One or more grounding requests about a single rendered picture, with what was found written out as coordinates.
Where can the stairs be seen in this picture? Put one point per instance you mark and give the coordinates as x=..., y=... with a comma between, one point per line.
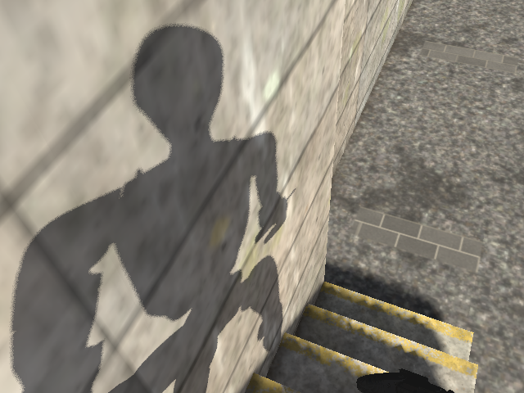
x=347, y=335

